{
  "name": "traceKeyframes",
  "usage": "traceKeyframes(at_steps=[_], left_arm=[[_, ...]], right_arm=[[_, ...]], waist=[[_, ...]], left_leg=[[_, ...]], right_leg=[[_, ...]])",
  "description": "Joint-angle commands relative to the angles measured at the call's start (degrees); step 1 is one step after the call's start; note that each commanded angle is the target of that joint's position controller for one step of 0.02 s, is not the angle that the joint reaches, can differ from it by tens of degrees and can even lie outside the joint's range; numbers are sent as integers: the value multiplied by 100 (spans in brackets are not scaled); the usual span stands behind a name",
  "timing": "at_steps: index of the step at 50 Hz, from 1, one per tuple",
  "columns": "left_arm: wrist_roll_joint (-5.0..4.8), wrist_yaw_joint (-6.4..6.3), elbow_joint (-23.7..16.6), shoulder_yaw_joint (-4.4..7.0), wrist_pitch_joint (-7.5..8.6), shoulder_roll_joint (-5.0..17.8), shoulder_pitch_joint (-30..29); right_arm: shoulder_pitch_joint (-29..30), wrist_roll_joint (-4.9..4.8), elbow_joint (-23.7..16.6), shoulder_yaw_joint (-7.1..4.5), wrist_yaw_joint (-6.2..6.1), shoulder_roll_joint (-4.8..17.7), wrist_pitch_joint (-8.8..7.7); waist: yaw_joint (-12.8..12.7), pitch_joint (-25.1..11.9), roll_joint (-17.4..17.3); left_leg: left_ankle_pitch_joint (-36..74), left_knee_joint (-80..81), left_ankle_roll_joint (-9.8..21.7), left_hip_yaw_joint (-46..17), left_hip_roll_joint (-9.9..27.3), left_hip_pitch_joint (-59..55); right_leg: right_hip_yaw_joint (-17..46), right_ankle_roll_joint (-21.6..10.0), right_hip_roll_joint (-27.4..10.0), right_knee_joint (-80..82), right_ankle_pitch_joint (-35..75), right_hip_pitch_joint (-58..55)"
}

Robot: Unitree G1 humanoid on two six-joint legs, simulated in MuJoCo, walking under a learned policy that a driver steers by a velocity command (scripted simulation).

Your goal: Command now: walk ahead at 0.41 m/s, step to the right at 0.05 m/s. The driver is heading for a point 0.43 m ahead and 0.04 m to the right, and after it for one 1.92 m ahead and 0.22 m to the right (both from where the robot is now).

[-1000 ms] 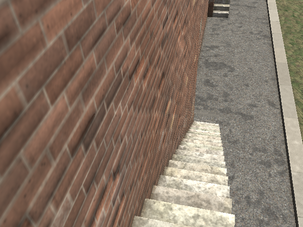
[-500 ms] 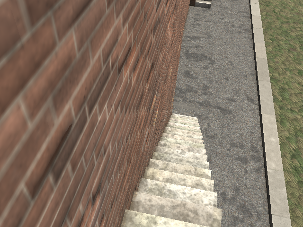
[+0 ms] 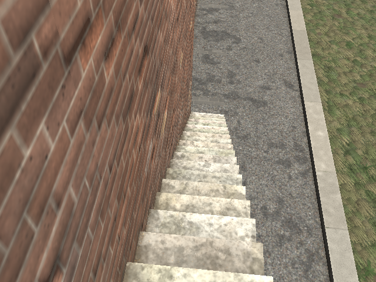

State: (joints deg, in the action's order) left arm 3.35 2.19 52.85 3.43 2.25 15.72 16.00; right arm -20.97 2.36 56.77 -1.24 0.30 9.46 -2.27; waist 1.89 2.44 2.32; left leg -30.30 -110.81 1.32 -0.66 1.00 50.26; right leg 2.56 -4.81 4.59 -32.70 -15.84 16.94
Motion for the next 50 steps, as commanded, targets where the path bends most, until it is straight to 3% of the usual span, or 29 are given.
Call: traceKeyframes(at_steps=[1, 4, 6, 8, 11, 15, 19, 21, 24, 27, 29, 31, 33, 34, 35, 36, 37, 39, 40, 41, 42, 43, 44, 45, 46, 47, 48, 49, 50], left_arm=[[-36, -5, -4, -252, -75, -272, 341], [-127, -73, 195, -103, -73, 464, -147], [-210, -123, 385, -132, -31, 382, -42], [-155, -246, 446, -140, -81, 458, 426], [86, -267, 604, -65, -107, 591, 1386], [230, -242, 494, -170, -178, 37, 1582], [188, -222, 471, -181, -144, 150, 1580], [102, -297, 386, -233, -140, -36, 1001], [150, -345, 300, -252, -184, -72, 552], [110, -343, 443, -248, -111, -45, 926], [202, -397, 1088, -81, 51, 462, 3075], [243, -525, 1142, -221, -64, 84, 3289], [102, -520, 507, -262, -216, -205, 1174], [-199, -345, 789, -536, 204, -681, 2200], [-181, -293, 757, -388, 330, -199, 1415], [-25, -399, 479, -220, 445, 266, 724], [-124, -524, 423, -184, 575, 438, 755], [-384, -676, 531, -279, 656, 227, 1201], [-327, -550, 823, -397, 581, -65, 1693], [-618, -372, 765, -366, 501, 16, 1592], [-295, 64, 636, -321, 324, 20, 1734], [-222, 141, 416, -175, 397, 400, 2084], [-305, 93, 12, -200, 450, 535, 1325], [-239, 95, -568, -630, 398, -320, 998], [-182, -23, -715, -774, 368, -418, 875], [-73, -112, -469, -818, 252, -532, 1419], [-98, -5, -211, -916, 232, -817, 1836], [-86, 151, 278, -580, 200, -146, 2719], [-55, 244, 242, -414, 293, 121, 2149]], right_arm=[[165, -265, -382, -88, -357, 245, 138], [-906, -48, 299, -23, -325, -101, 160], [-370, -140, 118, -120, -370, 352, 233], [656, -128, -209, -187, -434, 802, 118], [929, -148, -145, -233, -321, 785, -146], [1319, -359, -79, -241, -310, 755, -440], [982, -348, 63, -270, -251, 616, -533], [898, -414, -38, -230, -385, 380, -449], [1002, -437, -74, -317, -567, 651, -375], [1976, -409, -399, -266, -564, 564, -383], [3709, -147, -857, -352, -404, 894, -481], [3223, -269, -1039, -250, -455, 477, -518], [2230, -471, -893, -71, -327, 122, -487], [1972, 952, -865, 404, 571, -636, -85], [1589, 983, -1052, 271, 914, -482, 210], [1170, 643, -1032, 163, 954, 117, 237], [1052, 514, -1101, 151, 981, 314, 227], [667, 755, -1093, 166, 1057, 349, 255], [-713, 816, -755, 123, 1121, 398, 303], [-1489, 744, -558, 2, 948, 528, 282], [-2202, 580, -520, -29, 796, 757, 189], [-1462, 269, -901, -109, 1113, 1245, 120], [-430, 311, -1202, -44, 1131, 1074, -39], [570, 138, -1235, 113, 1089, 851, -218], [1326, -207, -1431, 383, 1102, 189, -337], [1704, -227, -1437, 456, 884, -220, -405], [1210, -341, -1232, 423, 894, -125, -376], [1501, -171, -1543, 231, 807, 353, -523], [1361, 7, -1477, 144, 636, 693, -631]], waist=[[184, 165, -458], [478, -518, 692], [312, 227, 787], [-184, 725, 533], [-591, 767, 228], [-949, 940, -382], [-792, 110, -1269], [-538, -336, -642], [-403, -226, -500], [-983, -120, 101], [-2237, 625, 978], [-1768, 411, 976], [-711, -6, 27], [-790, -890, 467], [-180, -264, 311], [-22, -138, -617], [-54, -30, -927], [-127, 277, -851], [160, 201, -408], [560, 23, -1266], [616, -1116, -1749], [23, -2347, -1071], [-189, -2098, -349], [-609, -1596, -315], [-1032, -1132, 138], [-1252, -243, 412], [-1361, 71, 277], [-1377, 542, 306], [-940, 957, -214]], left_leg=[[2671, 3080, -348, -30, 415, 53], [3870, 3974, -303, 383, 114, -3289], [3907, 4439, -266, -187, 447, -1924], [3274, 5381, -229, -514, 639, -268], [2367, 5915, -167, -651, 624, -109], [2431, 7603, -69, -193, 276, -804], [4301, 7910, 251, -388, 476, -2752], [4138, 8185, 195, -547, 647, -3883], [4491, 7974, 70, -302, 532, -4373], [4335, 7706, -10, 228, 121, -3209], [1317, 6095, 133, 550, -330, 913], [280, 6003, 92, 299, -353, 1346], [3756, 8613, -86, 70, -38, -1685], [5438, 8029, -223, -355, 673, -3505], [5788, 7506, -90, -230, 425, -4226], [6030, 7178, -12, 56, 114, -4765], [5588, 7715, 22, 168, 93, -4798], [4985, 9243, 59, 159, 271, -4234], [5852, 9023, 4, 35, 504, -5153], [6626, 11113, 462, 22, 633, -5530], [10005, 8287, 1349, -454, 1696, -8626], [11025, 6771, 2499, -1476, 2639, -9109], [10433, 7094, 2704, -1833, 2724, -7900], [7356, 7818, 2465, -2548, 3059, -6841], [5986, 8286, 2202, -2989, 3112, -4823], [4123, 8393, 1640, -1959, 2488, -2789], [3493, 8241, 1263, -1486, 1673, -1020], [1727, 7674, 799, 242, 452, -187], [1903, 7915, 655, 751, 63, -199]], right_leg=[[1356, -765, -1596, 743, 1741, 740], [1117, -751, -1231, 801, 2179, 1819], [1568, -904, -1368, 623, 1410, 822], [2250, -1187, -1643, 379, 1260, -864], [2553, -1532, -1790, 2, 1878, -1731], [1602, -858, -795, -496, 1319, -1582], [574, -238, -252, -1502, 385, -601], [534, -67, -225, -1085, 913, -163], [581, 78, -320, -947, 1825, 131], [737, -25, -394, -3, 3020, -1382], [1620, -548, -822, 273, 4118, -4419], [1889, -717, -1034, -120, 6483, -4825], [1295, -298, -491, -39, 4165, -2484], [727, 44, -284, -945, 1646, -807], [763, -212, -232, -1048, 607, 976], [708, 5, -1, -1453, 369, 1760], [791, 154, 178, -1991, 192, 1674], [1107, 169, 264, -3529, 129, 577], [1323, 266, 215, -4778, 813, 1091], [759, 548, 739, -5952, -384, 1046], [271, 690, 724, -7967, -2981, 3393], [356, 1032, 525, -9270, -3789, 4150], [325, 1176, 182, -8837, -3632, 4416], [749, 1240, -604, -8119, -3406, 4884], [1195, 1597, -1243, -6762, -3335, 4169], [1456, 1506, -1757, -4072, -1415, 3222], [702, 1715, -1440, -4012, -679, 1340], [177, 1400, -1179, -2612, 1251, 966], [-425, 1325, -802, -2286, 1659, 1055]])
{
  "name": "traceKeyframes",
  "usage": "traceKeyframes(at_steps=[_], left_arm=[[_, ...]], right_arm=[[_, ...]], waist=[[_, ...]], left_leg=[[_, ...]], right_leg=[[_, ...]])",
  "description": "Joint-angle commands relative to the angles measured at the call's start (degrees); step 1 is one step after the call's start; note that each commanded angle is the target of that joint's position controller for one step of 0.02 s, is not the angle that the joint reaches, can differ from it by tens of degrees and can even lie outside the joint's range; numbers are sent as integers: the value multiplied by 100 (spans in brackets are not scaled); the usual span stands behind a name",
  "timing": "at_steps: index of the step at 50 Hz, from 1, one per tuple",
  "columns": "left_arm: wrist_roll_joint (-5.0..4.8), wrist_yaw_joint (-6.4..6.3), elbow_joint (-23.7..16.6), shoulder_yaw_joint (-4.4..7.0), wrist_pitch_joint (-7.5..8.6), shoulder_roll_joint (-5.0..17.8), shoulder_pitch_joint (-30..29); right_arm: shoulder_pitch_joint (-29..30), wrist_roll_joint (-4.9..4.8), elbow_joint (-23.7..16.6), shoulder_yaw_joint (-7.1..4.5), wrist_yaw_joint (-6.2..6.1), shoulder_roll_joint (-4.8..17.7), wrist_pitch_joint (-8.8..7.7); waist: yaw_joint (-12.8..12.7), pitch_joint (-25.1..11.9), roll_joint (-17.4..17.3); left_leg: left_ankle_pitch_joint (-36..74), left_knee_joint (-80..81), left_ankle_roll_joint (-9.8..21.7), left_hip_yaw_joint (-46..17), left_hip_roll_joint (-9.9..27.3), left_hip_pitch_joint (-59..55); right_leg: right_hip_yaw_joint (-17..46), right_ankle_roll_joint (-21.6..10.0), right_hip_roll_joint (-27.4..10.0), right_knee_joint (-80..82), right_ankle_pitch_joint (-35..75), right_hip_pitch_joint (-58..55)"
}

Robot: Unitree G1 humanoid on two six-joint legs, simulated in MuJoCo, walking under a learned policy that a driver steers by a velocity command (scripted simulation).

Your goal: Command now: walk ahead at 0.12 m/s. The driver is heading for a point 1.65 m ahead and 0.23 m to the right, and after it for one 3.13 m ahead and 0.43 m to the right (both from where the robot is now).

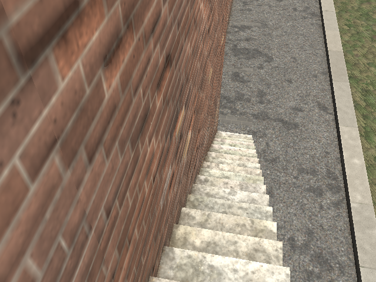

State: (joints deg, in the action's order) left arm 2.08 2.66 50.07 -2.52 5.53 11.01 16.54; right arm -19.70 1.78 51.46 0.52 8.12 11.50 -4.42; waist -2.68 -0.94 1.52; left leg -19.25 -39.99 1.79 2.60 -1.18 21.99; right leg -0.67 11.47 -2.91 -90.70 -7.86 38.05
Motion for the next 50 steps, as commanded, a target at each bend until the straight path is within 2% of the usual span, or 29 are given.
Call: traceKeyframes(at_steps=[1, 2, 3, 4, 5, 6, 7, 8, 9, 10, 11, 12, 13, 14, 15, 16, 19, 20, 29, 30, 31, 35, 40, 42, 44, 47, 48, 49, 50], left_arm=[[90, 184, 52, 276, 69, 823, 1241], [-103, 32, -605, 405, 233, 1333, 169], [88, -82, -708, 443, 295, 1068, -799], [-383, -191, -534, 179, 130, 418, -588], [-612, -220, -250, 148, 0, 292, -189], [-600, -264, -110, 206, -44, 657, -463], [-443, -301, -204, 282, 6, 909, -754], [-320, -344, -253, 318, 74, 964, -975], [-256, -314, -65, 350, 107, 1098, -601], [-166, -255, 30, 366, 156, 1158, -506], [-143, -215, 20, 383, 154, 1210, -632], [-165, -146, -11, 414, 119, 1210, -665], [-181, -88, -20, 464, 132, 1296, -680], [-207, -31, -60, 509, 125, 1393, -699], [-219, 15, -122, 534, 114, 1395, -840], [-198, 63, -142, 555, 100, 1420, -950], [-202, 76, -180, 595, 103, 1509, -930], [-239, 67, -201, 602, 112, 1534, -896], [-301, -1, -103, 588, 115, 1622, -540], [-322, 24, -81, 576, 154, 1616, -425], [-319, 58, -47, 540, 168, 1591, -476], [-325, 84, 19, 545, 136, 1639, -435], [-314, 134, 157, 536, 81, 1591, -184], [-281, 182, 113, 531, 56, 1580, -270], [-274, 211, 148, 533, 26, 1582, -287], [-306, 233, 215, 511, 8, 1518, -41], [92, 181, 3, 225, -284, 562, -13], [60, 178, -2, 235, -406, 715, -287], [-27, 124, -74, 255, -518, 744, -291]], right_arm=[[838, 77, -822, -72, -297, 752, -460], [-308, 100, -430, -165, -213, 1132, -401], [-20, 27, -557, -188, -416, 921, -471], [-280, -109, -278, -3, -214, 319, -323], [152, -286, -542, -73, 125, 612, -143], [372, -353, -769, -162, 198, 844, -80], [275, -241, -844, -218, 201, 1000, -8], [101, -149, -756, -264, 241, 1156, 60], [338, -80, -926, -171, 225, 800, 104], [336, -112, -856, -167, 203, 686, 183], [393, -132, -899, -98, 170, 567, 239], [380, -150, -857, -18, 100, 443, 230], [382, -118, -857, -12, 33, 514, 246], [387, -54, -889, 48, -47, 481, 236], [444, -53, -877, 77, -77, 539, 234], [464, -122, -809, 31, -112, 715, 233], [688, -120, -779, 45, -85, 863, 250], [701, -137, -761, 11, -96, 969, 228], [892, -110, -677, -38, -45, 1031, 329], [677, -122, -506, -20, -63, 971, 311], [403, -90, -339, -55, -89, 988, 285], [618, -55, -258, -78, -146, 1024, 260], [493, -26, -35, -54, -219, 928, 251], [556, -32, -4, -70, -258, 991, 256], [612, 15, 49, -53, -276, 978, 272], [310, 41, 246, -29, -289, 934, 288], [287, -468, 259, -272, -805, 1268, 592], [66, -527, 254, -140, -990, 885, 727], [60, -448, 337, -119, -1033, 886, 792]], waist=[[-179, 1331, -494], [218, 773, -761], [538, 608, -1305], [453, 222, -953], [73, 201, -675], [152, -268, -243], [257, -661, -304], [192, -944, -446], [27, -851, -13], [120, -520, -89], [182, -313, -143], [161, -185, -82], [172, -105, -89], [261, -226, 1], [264, -239, -70], [233, -198, -38], [170, -299, -146], [159, -408, -167], [166, -282, -336], [112, -145, -261], [218, -231, -209], [130, -37, -300], [34, 135, -268], [37, 200, -341], [47, 320, -329], [31, 385, -278], [131, -434, -883], [421, -480, -385], [339, -327, -213]], left_leg=[[1810, 865, 521, 213, 266, 1729], [3987, 299, 455, -371, 684, -236], [4151, 104, 562, -666, 900, -1782], [4624, 364, 628, -1230, 1150, -1498], [3886, 548, 540, -1008, 1009, -944], [4199, 381, 172, -866, 861, -763], [4562, 268, -38, -808, 811, -444], [4671, 288, -98, -752, 746, -115], [3416, 92, -328, -369, 605, 87], [2050, -196, -435, -151, 500, 263], [1411, -166, -521, -121, 464, 484], [1307, -192, -581, -140, 530, 654], [1314, -218, -621, -116, 544, 717], [1378, -197, -696, -121, 565, 458], [1569, -183, -719, -123, 588, 370], [1811, -185, -684, -108, 582, 335], [2177, -242, -619, -60, 612, -92], [2280, -242, -617, -36, 602, -276], [2332, -81, -456, 107, 729, -860], [2083, -1, -482, 111, 751, -659], [1791, -13, -552, 165, 753, -745], [1705, 82, -534, 194, 751, -563], [1215, 160, -542, 223, 738, -257], [979, 206, -568, 207, 723, -297], [868, 323, -554, 169, 733, -270], [758, 476, -558, 161, 737, -268], [1775, 655, -585, -6, 1092, -993], [1877, 856, -661, 27, 1064, -1196], [1782, 903, -693, 13, 1160, -1110]], right_leg=[[-327, -345, 119, 4335, 538, -630], [6, -572, 244, 3160, 782, 266], [-211, -376, 246, 5600, -2080, 1280], [-67, -349, -68, 6565, -1081, -396], [-237, -310, 26, 6245, -136, -1372], [-98, -431, 5, 6008, 872, -2267], [-40, -661, -3, 5628, 1854, -3058], [-92, -742, 69, 5455, 2238, -3571], [47, -944, -71, 5385, 2963, -3579], [257, -1132, -231, 5503, 3769, -3418], [267, -1213, -287, 5498, 4064, -3364], [262, -1258, -261, 5489, 4148, -3417], [285, -1281, -274, 5449, 4431, -3432], [282, -1243, -186, 5455, 4402, -3355], [266, -1215, -158, 5425, 4248, -3297], [218, -1210, -72, 5346, 3808, -3228], [162, -1140, 24, 5320, 3187, -2890], [173, -1129, 42, 5360, 3194, -2832], [41, -1108, 200, 5500, 2051, -2367], [68, -1109, 170, 5590, 1972, -2547], [156, -1110, 165, 5698, 1834, -2583], [150, -1143, 201, 5784, 1741, -2743], [195, -1208, 211, 5945, 1671, -3028], [344, -1292, 178, 6086, 1206, -2858], [289, -1298, 209, 6130, 730, -2775], [266, -1317, 258, 6200, 255, -2784], [1041, -1490, -544, 6159, 3170, -3075], [817, -1457, -476, 6102, 3622, -3237], [774, -1400, -378, 6248, 3290, -3268]])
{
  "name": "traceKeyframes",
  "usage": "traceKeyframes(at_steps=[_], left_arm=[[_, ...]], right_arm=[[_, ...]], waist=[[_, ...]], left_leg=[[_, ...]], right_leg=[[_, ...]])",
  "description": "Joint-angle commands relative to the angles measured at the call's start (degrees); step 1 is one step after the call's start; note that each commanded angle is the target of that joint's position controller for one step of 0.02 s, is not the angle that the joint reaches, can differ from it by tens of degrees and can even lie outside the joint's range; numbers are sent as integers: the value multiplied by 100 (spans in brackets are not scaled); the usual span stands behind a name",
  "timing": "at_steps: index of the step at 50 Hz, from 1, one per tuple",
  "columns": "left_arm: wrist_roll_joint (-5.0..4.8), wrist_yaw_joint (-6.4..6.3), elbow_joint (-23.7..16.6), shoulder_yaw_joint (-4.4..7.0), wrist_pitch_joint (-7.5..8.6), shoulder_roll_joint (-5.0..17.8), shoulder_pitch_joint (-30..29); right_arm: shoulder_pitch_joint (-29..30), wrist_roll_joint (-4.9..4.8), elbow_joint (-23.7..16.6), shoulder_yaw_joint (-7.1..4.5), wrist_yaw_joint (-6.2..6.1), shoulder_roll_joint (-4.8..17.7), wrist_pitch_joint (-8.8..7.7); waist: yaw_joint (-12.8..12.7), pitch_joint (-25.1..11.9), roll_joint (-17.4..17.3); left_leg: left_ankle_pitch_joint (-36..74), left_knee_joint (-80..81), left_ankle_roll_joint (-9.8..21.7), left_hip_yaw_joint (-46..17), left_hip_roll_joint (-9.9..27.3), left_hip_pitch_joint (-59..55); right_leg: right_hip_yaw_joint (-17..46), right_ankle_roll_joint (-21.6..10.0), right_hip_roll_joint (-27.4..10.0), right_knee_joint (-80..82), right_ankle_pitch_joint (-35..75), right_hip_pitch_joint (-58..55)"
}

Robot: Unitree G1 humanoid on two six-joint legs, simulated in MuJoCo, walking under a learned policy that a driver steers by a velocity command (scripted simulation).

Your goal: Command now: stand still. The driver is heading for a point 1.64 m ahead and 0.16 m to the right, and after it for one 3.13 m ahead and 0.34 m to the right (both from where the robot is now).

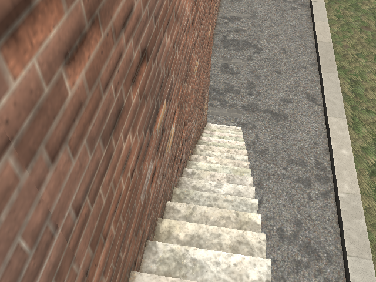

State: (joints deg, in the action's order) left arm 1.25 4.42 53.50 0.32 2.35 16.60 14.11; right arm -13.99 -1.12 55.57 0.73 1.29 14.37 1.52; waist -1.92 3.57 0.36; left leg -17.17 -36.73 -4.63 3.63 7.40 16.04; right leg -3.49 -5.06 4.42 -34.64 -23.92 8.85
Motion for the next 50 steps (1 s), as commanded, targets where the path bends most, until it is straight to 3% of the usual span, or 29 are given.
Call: traceKeyframes(at_steps=[1, 2, 4, 11, 12, 13, 14, 22, 23, 24, 25, 26, 27, 28, 29, 30, 31, 32, 34, 36, 37, 38, 40, 41, 42, 43, 45, 47, 50], left_arm=[[99, -114, -416, -70, -279, 160, -41], [-401, 124, -163, 218, -106, 1226, 275], [-148, 165, -121, 221, 69, 1064, 640], [-158, 49, -134, 143, 246, 691, 204], [224, -3, -463, -72, 105, -69, 197], [-261, 26, -23, 187, 273, 855, 339], [-328, 46, -107, 165, 337, 794, 413], [-186, 84, 16, 153, 386, 718, 517], [197, -10, -254, -41, 158, 9, 474], [-248, 56, 59, 194, 291, 896, 540], [147, -36, -238, -39, 107, 14, 548], [-277, 70, 15, 194, 236, 933, 636], [-344, 31, 15, 275, 282, 1035, 805], [237, -12, -134, 63, 13, 226, 1002], [239, -27, -178, 117, -78, 412, 937], [221, -70, -226, 134, -125, 414, 926], [-295, -54, -139, 488, 92, 1566, 715], [129, -133, -220, 156, -87, 296, 1019], [205, -216, -163, 224, -185, 515, 1111], [262, -281, -142, 251, -211, 524, 1256], [-81, -320, -223, 492, 54, 1251, 894], [-110, -363, -342, 446, 190, 1008, 566], [55, -385, -412, 279, 352, 286, 228], [130, -464, -506, 167, 468, 76, -50], [80, -588, -571, 117, 516, 41, -396], [70, -722, -690, 65, 495, 9, -766], [144, -849, -660, -6, 427, -28, -668], [445, -652, -158, -17, 302, -34, 809], [589, -343, -129, 83, 271, 356, 687]], right_arm=[[-406, -84, -54, -112, -356, 485, 239], [-284, 458, -115, 18, 198, 379, 52], [-236, 429, 111, -84, 428, 675, -229], [-276, 347, 186, 1, 393, 439, -448], [-284, -140, 196, -262, -152, 919, -137], [-673, 346, 191, 61, 181, 158, -245], [-621, 444, 289, 23, 294, 293, -302], [-584, 331, 305, -1, 326, 425, -346], [-405, -145, 200, -283, -157, 964, -59], [-656, 273, 210, 54, 153, 165, -184], [-480, -122, 211, -234, -217, 809, 31], [-708, 340, 232, 20, 133, 205, -99], [-744, 472, 334, -53, 229, 377, -182], [-194, -93, 164, -281, -145, 780, 58], [-148, -155, 35, -222, -275, 608, 144], [-87, -106, 59, -209, -352, 518, 192], [-660, 745, 51, -117, -25, 446, -135], [73, 65, 129, -318, -196, 625, -56], [-64, -92, 70, -299, -287, 555, -66], [-143, -32, 80, -312, -372, 493, -108], [-552, 778, -78, -152, 64, 170, -470], [-600, 873, -23, -241, 183, 233, -679], [-1782, 802, 91, -391, 298, 630, -748], [-2913, 826, 198, -456, 319, 818, -766], [-2788, 769, 181, -388, 287, 604, -781], [-1983, 595, -22, -313, 186, 340, -743], [-1178, 479, -327, -285, 71, 256, -717], [-863, 662, -372, -272, 22, 183, -825], [-747, 643, -514, -154, -185, -174, -1037]], waist=[[273, -587, -18], [11, 475, 654], [-164, 599, -185], [54, 68, -68], [45, -461, -820], [158, -175, 459], [22, -96, -109], [-28, 103, -101], [-4, -551, -564], [72, 74, 605], [-18, -683, -254], [23, 247, 390], [-93, 260, -55], [-222, -248, -156], [-139, 34, 311], [-165, 385, 556], [-65, 1142, 836], [-298, 591, 173], [-180, 630, 593], [-148, 402, 543], [144, 711, 11], [254, 559, -333], [697, -157, -1095], [1403, -556, -1627], [1361, -165, -847], [1167, -2, -190], [784, -220, -243], [2, -92, -403], [225, -271, -501]], left_leg=[[1490, 691, -40, -116, 326, -423], [565, 646, 84, -72, -77, 690], [167, 843, 93, 191, -201, 440], [596, 460, 15, 237, -205, -19], [1693, 563, 53, -44, 174, -488], [1067, 401, 84, 162, -109, 306], [913, 402, 90, 230, -115, 82], [696, 291, 73, 269, -103, 268], [1375, 419, 14, -58, 191, -306], [994, 174, 59, 149, -28, 480], [1018, 471, -18, -17, 142, -284], [509, 301, 120, 124, -32, 498], [-106, 431, 181, 216, -96, 211], [-555, 67, 251, 306, -285, 291], [-826, 119, 246, 316, -400, 701], [-758, 95, 312, 270, -390, 1094], [-617, 230, 439, 3, -147, 994], [-554, 111, 422, 292, -447, 1164], [-913, -6, 459, 272, -441, 1406], [-929, 29, 548, 252, -500, 1208], [-333, -55, 817, -98, -478, 681], [-672, 124, 1044, -251, -501, 58], [-1351, 958, 2188, -2316, 349, -1426], [-1201, 1617, 2904, -3921, 1222, -2661], [-1812, 1869, 2894, -4443, 1614, -2575], [-2398, 1836, 2574, -3917, 1530, -1924], [-2407, 1626, 2283, -2969, 1137, -450], [-2228, 918, 1888, -1930, 609, 2035], [-2170, -954, 1385, -1041, 155, 1813]], right_leg=[[1018, 272, -1051, 728, 4481, -355], [335, 509, -325, 511, 1765, -391], [476, 472, -405, 951, 319, 358], [697, 199, -557, 1028, 590, 752], [1429, 144, -1231, 937, 4132, 204], [414, 399, -446, 565, 2646, -299], [529, 390, -402, 596, 2128, 89], [649, 424, -475, 695, 1811, 306], [1384, 315, -1310, 731, 4676, 93], [552, 553, -488, 497, 3113, -234], [1322, 351, -1274, 711, 4816, -167], [670, 563, -517, 660, 1911, -141], [804, 325, -493, 917, -346, 381], [1649, -35, -1101, 1320, 793, -57], [1875, -128, -1267, 1480, 966, -207], [1927, -167, -1257, 1556, 992, -277], [1829, -489, -1309, 1378, -1870, 592], [2143, -419, -1251, 1736, 287, -110], [2185, -639, -1409, 1505, 1682, -572], [2036, -725, -1356, 1210, 2282, -801], [1567, -805, -1332, 626, -300, 414], [1353, -784, -1091, 231, -1174, 1362], [166, -175, -139, -2123, -1604, 3353], [404, 139, -103, -3845, -1977, 4731], [1136, 205, -557, -3953, -1400, 5685], [1032, 360, -932, -3552, -1057, 5516], [641, 647, -956, -3119, -1230, 4324], [639, 522, -707, -4421, 172, 2424], [767, 479, -920, -2845, 3095, 3033]])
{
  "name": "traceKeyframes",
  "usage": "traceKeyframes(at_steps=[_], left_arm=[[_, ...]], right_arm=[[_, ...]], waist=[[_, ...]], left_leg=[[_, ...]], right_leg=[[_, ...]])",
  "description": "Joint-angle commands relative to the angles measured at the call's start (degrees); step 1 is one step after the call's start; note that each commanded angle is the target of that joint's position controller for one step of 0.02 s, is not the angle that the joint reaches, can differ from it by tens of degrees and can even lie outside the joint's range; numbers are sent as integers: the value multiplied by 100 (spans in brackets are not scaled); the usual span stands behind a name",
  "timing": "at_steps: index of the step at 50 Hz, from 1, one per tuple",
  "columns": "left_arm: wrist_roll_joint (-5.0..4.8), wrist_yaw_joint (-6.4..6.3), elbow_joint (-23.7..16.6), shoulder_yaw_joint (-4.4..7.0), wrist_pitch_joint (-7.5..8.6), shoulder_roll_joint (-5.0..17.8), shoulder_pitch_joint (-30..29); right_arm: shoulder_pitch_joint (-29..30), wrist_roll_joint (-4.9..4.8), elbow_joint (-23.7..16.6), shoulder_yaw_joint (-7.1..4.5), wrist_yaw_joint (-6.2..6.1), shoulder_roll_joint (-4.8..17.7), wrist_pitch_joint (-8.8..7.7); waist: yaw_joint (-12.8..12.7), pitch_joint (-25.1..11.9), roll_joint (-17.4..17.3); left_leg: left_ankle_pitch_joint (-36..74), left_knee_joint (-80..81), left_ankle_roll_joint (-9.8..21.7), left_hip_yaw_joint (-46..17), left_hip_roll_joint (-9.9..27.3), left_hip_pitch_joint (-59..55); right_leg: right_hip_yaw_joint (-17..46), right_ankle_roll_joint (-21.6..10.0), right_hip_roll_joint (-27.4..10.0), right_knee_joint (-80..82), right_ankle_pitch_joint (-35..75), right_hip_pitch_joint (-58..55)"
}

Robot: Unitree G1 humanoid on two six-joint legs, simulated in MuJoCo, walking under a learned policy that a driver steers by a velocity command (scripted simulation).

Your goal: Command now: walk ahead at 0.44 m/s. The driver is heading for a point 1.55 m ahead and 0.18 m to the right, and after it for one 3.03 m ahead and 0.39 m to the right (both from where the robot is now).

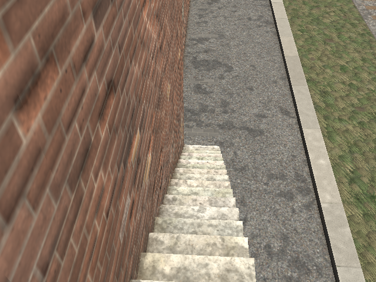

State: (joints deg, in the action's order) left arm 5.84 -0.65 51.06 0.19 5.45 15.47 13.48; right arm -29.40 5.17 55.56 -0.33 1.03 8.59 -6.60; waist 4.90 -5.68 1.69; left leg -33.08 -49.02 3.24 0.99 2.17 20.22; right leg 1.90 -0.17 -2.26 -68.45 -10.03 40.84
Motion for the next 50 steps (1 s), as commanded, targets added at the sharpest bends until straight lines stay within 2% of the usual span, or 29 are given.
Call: traceKeyframes(at_steps=[1, 3, 6, 7, 8, 9, 10, 11, 12, 13, 15, 20, 23, 26, 27, 30, 32, 33, 34, 35, 36, 37, 39, 41, 42, 43, 44, 46, 50], left_arm=[[-60, 197, 42, 78, 8, 385, 739], [-400, 314, 12, -55, 31, -64, 232], [-468, 398, 278, 217, 46, 350, 859], [-699, 493, 115, 179, -42, -37, 1033], [-702, 499, 260, 270, 2, 200, 1640], [-614, 529, 256, 148, 10, 371, 1922], [-507, 562, 514, 345, -66, 1144, 2790], [-550, 633, 711, 594, -132, 1528, 3341], [-468, 570, 688, 760, -66, 1787, 3298], [-343, 511, 613, 605, -76, 1091, 2729], [-235, 365, 505, 273, 3, 199, 1925], [-415, 337, 623, 195, 185, 647, 889], [-609, 146, 776, 90, 248, 237, 1549], [-423, 84, 658, 101, 37, 154, 1523], [-48, 71, 633, -59, 94, 284, 1437], [-95, -54, 892, -47, 155, 376, 2016], [102, -50, 832, -90, 149, 525, 1596], [-89, -78, 775, 17, 84, 692, 1721], [219, 145, 943, 51, 2, 1047, 1624], [-137, 192, 823, 112, -15, 1045, 1496], [37, 434, 1146, 83, -53, 747, 2360], [-134, 527, 818, 135, 6, 481, 2426], [-423, 318, -377, -190, 235, 267, 532], [-412, -140, -501, -242, 217, 394, 231], [-26, 85, -225, -107, -429, 101, 21], [-195, 73, 13, -83, -933, -204, 138], [-89, 28, 169, -63, -1231, -376, 267], [-230, -7, 163, 35, -1367, -220, 495], [-117, 308, -160, 16, -1293, -183, -295]], right_arm=[[28, 21, -208, -102, -230, 566, -180], [-106, 153, -328, -108, -311, 723, -38], [75, 348, -353, -241, 112, 1322, 218], [-524, -751, 42, -487, -418, 1123, 530], [-625, -622, 108, -507, -645, 1333, 629], [-750, -605, 122, -498, -569, 784, 695], [-687, -943, -539, -433, -453, 573, 504], [-627, -944, -606, -446, -488, 679, 384], [60, -814, -837, -361, -633, 465, 496], [766, -620, -741, -454, -657, 898, 598], [960, -472, -689, -444, -540, 746, 714], [476, -446, -174, -376, -416, 482, 1062], [2601, -372, -754, -339, -263, 552, 811], [2662, -593, -595, -303, -218, 492, 664], [1879, 534, -655, 68, 494, 375, 537], [2487, 379, -1056, 194, 778, 447, 477], [2393, 483, -1218, 294, 784, 469, 433], [2198, 204, -1131, 204, 759, 680, 442], [871, 282, -703, 91, 739, 903, 451], [110, 96, -500, -195, 631, 1483, 376], [-833, 231, -341, -397, 630, 1815, 334], [-1546, 143, -387, -425, 825, 2077, 302], [-596, 9, -518, -332, 973, 1779, 153], [569, -67, -724, -29, 888, 698, 11], [175, -1109, -121, 14, -160, 365, 145], [-307, -820, -273, 48, -687, 771, 185], [-839, -852, -47, -100, -875, 1126, 234], [-342, -983, -175, -357, -830, 1624, 134], [429, -1217, -215, -207, -850, 835, 218]], waist=[[-252, 446, -633], [61, 1011, -454], [-395, 1361, -674], [-447, 1179, 14], [-936, 710, 148], [-618, 534, 604], [-498, -279, 1622], [-708, -837, 1698], [-1061, -984, 1813], [-1026, 451, 1181], [-474, 1564, 298], [287, 1030, 898], [-581, 1534, -25], [-840, 1384, 225], [-536, 2064, 588], [-1277, 1331, 49], [-969, 958, 292], [-1093, 928, -321], [-467, 966, -128], [-100, 767, -1232], [-50, -72, -1974], [-47, -1295, -2075], [39, -754, -885], [-573, 394, -229], [-804, 1105, -17], [-803, 1878, 1103], [-739, 1636, 723], [-1106, 849, -626], [-1202, 961, -862]], left_leg=[[-908, -67, 623, -973, 870, 1249], [-2078, -356, 136, -233, 464, 2578], [-2698, -1052, 227, -588, 741, 2473], [-321, -2488, 584, -38, 346, 1358], [-809, -4322, 586, -245, 83, 1473], [-2073, -6918, 435, -322, -420, 3330], [-1449, -7891, 279, -134, -205, 4201], [-717, -8232, 271, -162, -189, 4864], [-45, -7292, 167, -547, -9, 4901], [578, -7100, 65, -392, 157, 5186], [2231, -5131, -164, -801, 248, 4734], [4381, -2299, -635, -48, -49, 1275], [6336, 513, -379, -463, 149, 2887], [6578, 1513, -436, -183, 122, 1385], [5942, 514, -83, -526, 233, 1734], [5437, 2014, -137, -432, 341, 1760], [5057, 1274, -165, -173, 201, 596], [4730, 2860, -249, -61, 201, 433], [5905, 2200, -85, -170, 319, -1161], [5298, 4087, 75, 113, 25, -1284], [6420, 1903, 618, -54, 324, -3722], [8277, 433, 1343, -1030, 909, -5420], [4785, 1945, 2254, -3370, 2363, -4980], [2331, 2503, 2039, -3407, 2342, -1701], [3897, 2184, 1071, -1942, 2235, -65], [7756, 1971, 614, -2089, 2488, 466], [9214, 1566, 318, -2160, 2511, -214], [9521, 1338, -49, -1173, 1843, -427], [4277, 883, -264, -4, 754, 581]], right_leg=[[-58, 19, -112, 560, 1185, -258], [-553, 308, -14, 2520, 3208, -1990], [-886, 278, 124, 3362, 1608, -3157], [-35, 58, -367, 5729, 1894, -3580], [20, 97, -476, 5697, 2487, -4349], [382, 402, -724, 3455, 4420, -5086], [829, 641, -1620, 1954, 9317, -6106], [1531, 212, -2070, 2149, 8917, -6421], [3131, -875, -2614, 3518, 2694, -5434], [3083, -1028, -2291, 4200, 909, -4450], [2342, -777, -1809, 3740, 1467, -2670], [1114, -1266, -1241, 4547, 1028, -738], [1029, -1006, -937, 4100, -1283, -2555], [821, -1164, -654, 3729, -1654, -2193], [1134, -1380, -1047, 2962, -2239, -1118], [1000, -1268, -854, 2202, -2563, -2333], [1087, -1148, -763, 1327, -2545, -1779], [771, -913, -454, 648, -2867, -2296], [902, -583, -567, -519, -2649, -1489], [532, -279, 84, -1841, -2561, -1958], [377, -40, 591, -4415, -2911, -232], [353, 88, 1006, -5947, -3455, 1458], [328, 425, 561, -6012, -3076, 3876], [1056, 357, -561, -3472, -929, 3223], [1476, 158, -391, -1381, -757, 931], [1473, 24, 338, -861, -20, 553], [1453, -21, 536, -999, -170, 665], [1168, -99, 737, -439, 1137, 132], [808, 40, 749, 1513, 4210, -970]])
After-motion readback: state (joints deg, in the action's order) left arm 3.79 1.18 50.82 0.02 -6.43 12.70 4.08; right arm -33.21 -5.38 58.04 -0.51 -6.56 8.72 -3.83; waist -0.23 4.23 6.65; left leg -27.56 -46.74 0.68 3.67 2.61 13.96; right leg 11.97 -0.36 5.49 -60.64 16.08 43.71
